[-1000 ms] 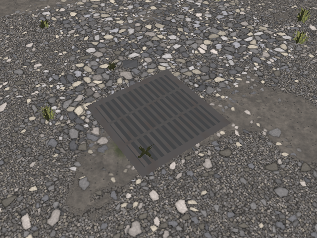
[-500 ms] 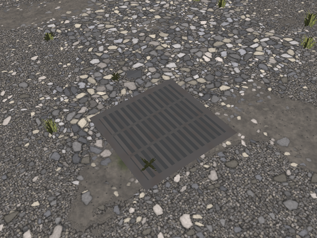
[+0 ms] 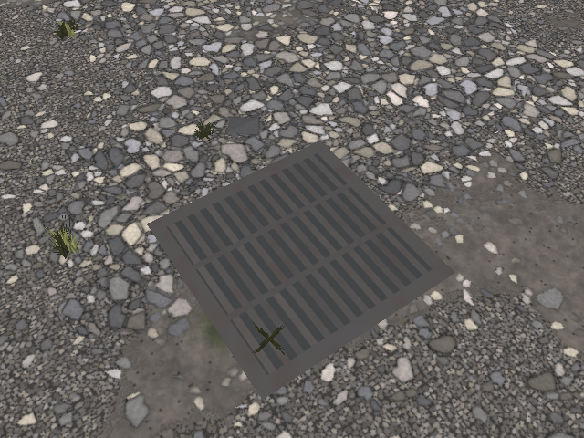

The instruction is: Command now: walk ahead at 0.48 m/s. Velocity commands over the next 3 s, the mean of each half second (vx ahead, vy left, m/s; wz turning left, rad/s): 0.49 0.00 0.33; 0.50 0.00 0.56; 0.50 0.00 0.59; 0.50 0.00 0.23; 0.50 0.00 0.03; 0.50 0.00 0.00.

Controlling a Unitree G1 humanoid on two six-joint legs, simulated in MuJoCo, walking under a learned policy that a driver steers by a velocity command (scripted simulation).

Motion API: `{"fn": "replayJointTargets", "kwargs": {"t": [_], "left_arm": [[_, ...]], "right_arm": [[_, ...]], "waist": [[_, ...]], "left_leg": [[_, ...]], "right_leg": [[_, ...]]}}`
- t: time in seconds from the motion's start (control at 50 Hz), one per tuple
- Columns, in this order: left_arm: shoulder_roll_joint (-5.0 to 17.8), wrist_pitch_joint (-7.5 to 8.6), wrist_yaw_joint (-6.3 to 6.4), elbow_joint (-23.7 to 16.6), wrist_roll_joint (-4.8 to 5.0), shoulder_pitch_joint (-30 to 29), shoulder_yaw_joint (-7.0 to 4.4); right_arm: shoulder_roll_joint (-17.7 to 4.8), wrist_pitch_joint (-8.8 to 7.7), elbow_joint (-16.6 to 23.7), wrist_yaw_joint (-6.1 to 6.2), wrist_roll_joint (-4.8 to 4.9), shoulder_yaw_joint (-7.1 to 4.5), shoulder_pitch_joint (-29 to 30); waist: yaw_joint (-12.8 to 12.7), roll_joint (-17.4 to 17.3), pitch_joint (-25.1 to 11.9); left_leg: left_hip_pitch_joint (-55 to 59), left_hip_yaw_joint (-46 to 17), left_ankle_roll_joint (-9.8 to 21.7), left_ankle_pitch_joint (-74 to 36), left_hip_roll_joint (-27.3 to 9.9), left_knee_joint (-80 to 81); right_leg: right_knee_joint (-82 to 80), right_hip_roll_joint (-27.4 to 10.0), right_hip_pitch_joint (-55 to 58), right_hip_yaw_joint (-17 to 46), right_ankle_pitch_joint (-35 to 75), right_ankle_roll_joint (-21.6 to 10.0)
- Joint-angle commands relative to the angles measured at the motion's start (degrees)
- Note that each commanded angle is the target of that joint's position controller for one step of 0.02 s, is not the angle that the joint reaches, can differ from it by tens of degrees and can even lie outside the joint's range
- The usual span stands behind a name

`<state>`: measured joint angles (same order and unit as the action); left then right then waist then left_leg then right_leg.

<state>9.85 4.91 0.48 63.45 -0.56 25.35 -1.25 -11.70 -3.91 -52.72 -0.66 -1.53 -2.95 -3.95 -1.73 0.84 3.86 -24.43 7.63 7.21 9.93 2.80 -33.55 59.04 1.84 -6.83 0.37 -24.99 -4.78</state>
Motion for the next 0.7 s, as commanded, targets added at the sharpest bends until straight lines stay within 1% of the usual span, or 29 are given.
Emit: {"fn": "replayJointTargets", "kwargs": {"t": [0.02, 0.04, 0.06, 0.08, 0.1, 0.14, 0.16, 0.18, 0.24, 0.3, 0.36, 0.38, 0.4, 0.42, 0.44, 0.46, 0.48, 0.5, 0.52, 0.54, 0.56, 0.58, 0.6, 0.62, 0.66, 0.7], "left_arm": [[6.3, 0.96, -0.59, -5.39, -0.45, -3.03, -1.66], [5.7, 0.62, -0.75, -5.5, -1.14, -3.81, -1.86], [4.56, -0.05, -1.07, -5.56, -1.78, -2.89, -1.71], [3.55, -0.57, -1.29, -5.7, -1.93, -2.65, -1.66], [3.19, -0.93, -1.43, -6.23, -2.02, -3.39, -1.64], [3.34, -1.61, -1.6, -8.17, -2.18, -7.57, -1.61], [3.76, -1.83, -1.65, -9.55, -2.16, -10.79, -1.61], [4.19, -1.96, -1.68, -10.87, -2.0, -14.07, -1.62], [4.34, -1.99, -1.79, -14.07, -1.35, -22.27, -1.39], [4.53, -1.86, -1.83, -16.54, -0.89, -28.02, -1.12], [5.17, -1.4, -1.76, -19.27, -0.5, -32.56, -0.93], [5.64, -1.12, -1.76, -20.04, -0.37, -33.06, -0.96], [6.29, -0.79, -1.71, -20.34, -0.25, -32.08, -1.1], [7.03, -0.41, -1.53, -19.99, -0.14, -29.22, -1.36], [8.24, 0.03, -1.15, -18.7, -0.15, -23.99, -1.91], [9.99, 0.75, -0.52, -16.34, -0.51, -15.4, -2.75], [14.09, 1.37, 0.4, -15.49, -2.05, -5.95, -3.91], [19.37, 0.83, 0.52, -16.15, -3.49, -3.78, -5.09], [15.77, -0.25, 0.22, -16.44, -2.32, -6.86, -4.74], [10.43, -0.38, 0.09, -17.41, -1.8, -11.6, -3.43], [7.71, -0.06, -0.1, -17.26, -1.61, -13.76, -2.75], [6.95, 0.24, 0.05, -16.78, -1.62, -13.9, -2.5], [6.49, 0.6, 0.24, -15.9, -1.31, -13.18, -2.32], [6.48, 1.11, 0.18, -15.19, -1.02, -12.12, -2.32], [6.97, 2.13, -0.06, -14.29, -0.42, -10.09, -2.54], [7.7, 2.48, -0.16, -13.84, -0.36, -8.77, -2.81]], "right_arm": [[-5.89, -0.31, -1.71, -0.14, 0.81, -1.67, -9.82], [-4.18, -0.82, -2.48, -0.02, 0.72, -1.06, -10.02], [-2.53, -1.15, -3.6, 0.21, 0.79, -0.43, -10.88], [-2.42, -1.54, -4.43, 0.35, 0.8, -0.23, -12.59], [-3.12, -1.86, -5.01, 0.51, 0.86, -0.29, -14.32], [-5.1, -2.0, -5.39, 0.77, 1.02, -0.55, -16.57], [-5.76, -1.92, -5.33, 0.85, 1.12, -0.63, -17.54], [-5.92, -1.8, -5.28, 0.86, 1.18, -0.61, -18.6], [-5.72, -1.48, -5.28, 0.78, 1.14, -0.52, -22.02], [-6.18, -1.21, -5.39, 0.96, 0.96, -0.7, -25.55], [-6.73, -0.71, -5.02, 1.29, 0.42, -1.01, -27.16], [-7.13, -0.57, -4.74, 1.49, 0.25, -1.21, -26.97], [-7.67, -0.47, -4.29, 1.73, 0.15, -1.46, -26.06], [-8.42, -0.43, -3.63, 1.84, 0.13, -1.77, -24.25], [-9.31, -0.57, -3.03, 1.7, 0.24, -2.09, -22.72], [-9.39, -0.81, -2.59, 1.26, 0.63, -2.2, -21.61], [-6.99, -1.15, -0.56, 0.89, 1.35, -1.67, -20.9], [-0.58, -0.88, 1.6, 1.08, 3.73, -0.56, -26.61], [-6.61, -0.15, 0.97, 1.51, 2.24, -1.73, -26.74], [-7.15, 0.3, 0.96, 1.32, 1.31, -2.09, -23.17], [-5.75, 0.4, 1.49, 0.78, 0.92, -1.88, -19.84], [-5.1, 0.83, 1.9, 0.27, 0.3, -2.01, -18.4], [-4.84, 1.62, 2.28, -0.32, -0.37, -2.1, -18.22], [-4.21, 2.39, 2.55, -0.76, -0.51, -2.06, -18.13], [-3.69, 3.33, 4.07, -1.44, -0.52, -1.97, -15.61], [-3.76, 3.79, 5.9, -2.07, -0.67, -1.79, -11.47]], "waist": [[3.58, -1.0, -2.93], [2.04, -1.31, -1.5], [0.4, -2.26, -1.37], [-0.17, -2.74, -1.61], [-0.45, -2.67, -1.48], [-0.4, -2.62, -0.25], [0.13, -2.69, 0.63], [0.87, -2.8, 1.38], [3.25, -3.42, 1.86], [5.41, -4.38, 0.68], [6.83, -5.16, 0.68], [6.66, -5.51, 0.63], [5.71, -5.83, 0.34], [3.96, -6.19, -0.47], [1.68, -6.16, -2.86], [-2.18, -3.71, -7.57], [-5.56, 0.69, -15.44], [-2.68, 13.63, -23.22], [-1.11, 10.0, -21.92], [0.29, 3.84, -12.8], [0.55, 0.78, -7.46], [1.33, 2.27, -5.3], [2.34, 4.07, -4.17], [2.87, 4.61, -4.13], [3.27, 4.33, -4.05], [3.04, 3.82, -3.09]], "left_leg": [[22.3, -31.77, 8.66, 11.73, -20.6, 23.4], [17.97, -27.13, 7.23, 4.9, -17.85, 23.89], [14.94, -23.43, 6.17, 0.1, -15.58, 24.38], [14.24, -21.73, 6.18, -4.24, -14.71, 24.36], [14.15, -20.61, 6.56, -7.85, -14.01, 24.37], [13.44, -18.97, 7.15, -9.09, -13.13, 25.39], [13.51, -18.83, 7.27, -8.98, -12.85, 26.11], [13.91, -18.78, 7.15, -9.42, -12.48, 26.55], [16.19, -18.11, 5.6, -14.58, -11.0, 25.44], [20.91, -18.74, 5.02, -20.28, -10.8, 22.53], [25.36, -20.7, 5.41, -24.11, -11.64, 19.25], [26.36, -21.55, 5.2, -25.38, -12.06, 18.06], [26.53, -22.16, 4.55, -26.78, -12.34, 16.65], [25.28, -22.07, 3.48, -29.62, -12.1, 14.39], [23.77, -21.7, 2.37, -34.78, -11.14, 9.57], [20.81, -19.5, 1.1, -34.88, -8.3, -0.42], [11.92, -17.33, 0.09, -21.17, -4.86, -15.12], [-6.38, -11.11, -1.87, 17.95, 3.7, -32.38], [-11.35, -12.43, -1.04, 19.81, 0.42, -39.37], [-12.56, -12.53, -1.16, 14.1, -2.58, -40.09], [-11.66, -12.21, -1.6, 10.28, -4.49, -37.79], [-10.38, -11.95, -2.02, 8.7, -5.77, -35.9], [-9.05, -11.63, -2.58, 8.03, -6.6, -34.66], [-8.4, -11.14, -2.91, 7.39, -6.73, -34.35], [-10.51, -10.47, -3.36, 5.38, -7.22, -33.71], [-14.11, -9.93, -3.89, 1.75, -8.02, -32.04]], "right_leg": [[15.36, -4.87, -28.16, 2.89, 9.15, -1.64], [12.52, -6.18, -25.39, 2.7, 10.37, -1.28], [9.89, -6.93, -22.48, 2.47, 10.68, -0.52], [7.91, -7.01, -21.43, 1.89, 10.52, 0.19], [6.26, -7.01, -21.94, 1.12, 10.56, 0.97], [1.73, -7.41, -24.79, -0.13, 12.39, 2.76], [-1.12, -7.57, -26.75, -0.64, 14.4, 3.7], [-4.29, -7.6, -28.39, -1.05, 16.53, 4.53], [-14.01, -6.4, -29.52, -1.98, 22.44, 6.0], [-19.25, -4.86, -29.78, -2.15, 25.1, 6.25], [-22.86, -3.76, -30.22, -1.84, 23.36, 5.78], [-24.34, -3.5, -29.3, -1.44, 22.24, 5.36], [-26.28, -3.14, -26.7, -1.04, 20.77, 4.78], [-28.58, -2.27, -21.43, -1.09, 18.73, 4.01], [-30.56, -0.69, -13.48, -1.66, 16.97, 3.07], [-33.98, -0.98, -1.84, -1.55, 18.98, 1.59], [-34.84, -11.8, 12.45, 8.88, 11.52, -1.05], [-38.55, -28.15, 27.02, 33.38, 8.74, -6.89], [-42.03, -27.99, 22.49, 40.68, 3.47, -8.54], [-42.99, -25.3, 14.15, 31.41, 2.32, -7.08], [-44.75, -22.21, 7.1, 22.83, 7.58, -5.75], [-46.06, -19.89, 3.27, 17.06, 12.1, -4.28], [-47.06, -18.16, 0.5, 12.61, 16.14, -3.39], [-47.53, -17.59, -0.46, 9.76, 19.84, -3.15], [-48.56, -17.63, -0.13, 5.68, 25.59, -3.6], [-49.81, -17.68, 0.58, 2.02, 27.34, -3.99]]}}
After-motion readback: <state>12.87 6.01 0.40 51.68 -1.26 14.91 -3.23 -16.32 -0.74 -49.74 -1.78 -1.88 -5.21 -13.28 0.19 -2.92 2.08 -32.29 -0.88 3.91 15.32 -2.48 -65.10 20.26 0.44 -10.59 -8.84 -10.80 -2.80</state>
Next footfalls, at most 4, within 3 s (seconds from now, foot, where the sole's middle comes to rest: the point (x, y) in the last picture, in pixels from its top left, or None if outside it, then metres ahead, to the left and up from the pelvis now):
0.48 right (349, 435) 0.46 -0.08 -0.76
1.00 left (220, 360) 0.62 0.21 -0.76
1.56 right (194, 237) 0.98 0.32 -0.76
2.06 left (75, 241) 0.95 0.65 -0.76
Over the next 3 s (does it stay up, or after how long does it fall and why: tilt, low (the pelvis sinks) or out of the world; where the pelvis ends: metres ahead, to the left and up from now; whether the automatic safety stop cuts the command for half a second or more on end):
stays up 1.25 0.85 0.02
